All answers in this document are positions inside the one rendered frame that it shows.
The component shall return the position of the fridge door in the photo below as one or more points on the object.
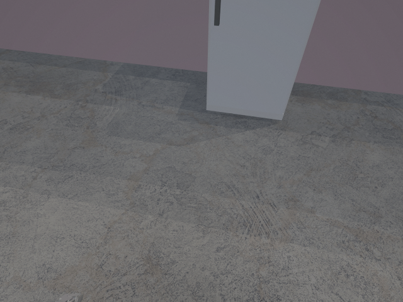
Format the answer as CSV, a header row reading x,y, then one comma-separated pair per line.
x,y
255,50

